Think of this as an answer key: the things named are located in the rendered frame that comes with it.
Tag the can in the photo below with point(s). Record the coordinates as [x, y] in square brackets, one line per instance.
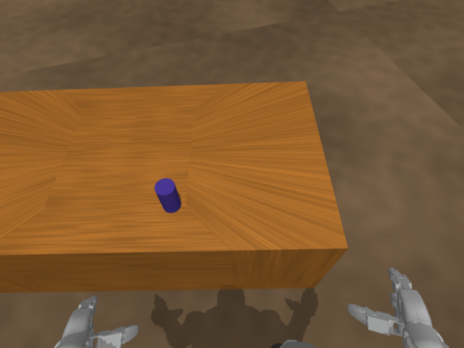
[168, 195]

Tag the left robot hand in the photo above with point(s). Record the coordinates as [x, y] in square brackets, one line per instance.
[81, 322]

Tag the right robot hand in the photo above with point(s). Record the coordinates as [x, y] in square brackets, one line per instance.
[408, 305]

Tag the right robot arm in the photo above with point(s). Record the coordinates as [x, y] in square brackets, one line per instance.
[420, 335]

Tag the left robot arm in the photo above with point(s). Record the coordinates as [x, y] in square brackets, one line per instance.
[74, 340]

